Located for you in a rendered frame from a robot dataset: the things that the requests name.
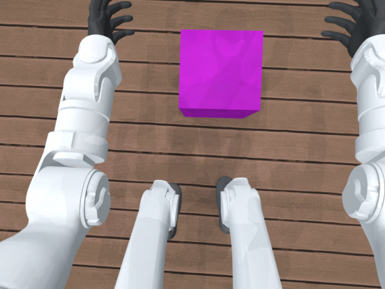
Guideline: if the left robot hand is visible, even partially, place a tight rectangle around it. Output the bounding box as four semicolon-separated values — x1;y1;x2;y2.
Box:
88;0;135;45

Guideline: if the robot left foot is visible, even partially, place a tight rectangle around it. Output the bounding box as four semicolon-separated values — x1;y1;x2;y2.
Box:
167;183;182;240

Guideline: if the carton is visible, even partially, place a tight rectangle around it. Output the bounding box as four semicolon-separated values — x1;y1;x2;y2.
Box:
179;30;263;119

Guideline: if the right robot forearm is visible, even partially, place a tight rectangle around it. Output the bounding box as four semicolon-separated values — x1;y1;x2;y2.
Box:
350;34;385;164

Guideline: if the robot right foot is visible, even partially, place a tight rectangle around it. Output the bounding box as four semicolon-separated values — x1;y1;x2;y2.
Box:
216;176;233;234

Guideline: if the robot left upper arm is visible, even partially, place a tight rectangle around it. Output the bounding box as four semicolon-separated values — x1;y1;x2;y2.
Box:
0;166;111;289

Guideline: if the left robot forearm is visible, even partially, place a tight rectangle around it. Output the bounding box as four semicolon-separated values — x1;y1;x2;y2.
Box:
26;34;122;216

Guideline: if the robot right upper arm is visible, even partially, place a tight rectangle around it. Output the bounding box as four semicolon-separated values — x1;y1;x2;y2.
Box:
342;162;385;289

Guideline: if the robot foot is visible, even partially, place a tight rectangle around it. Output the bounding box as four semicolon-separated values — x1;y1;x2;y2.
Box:
216;176;233;234
167;183;182;240

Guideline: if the right robot hand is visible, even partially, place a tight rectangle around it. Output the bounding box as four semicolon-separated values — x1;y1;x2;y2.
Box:
321;0;385;58

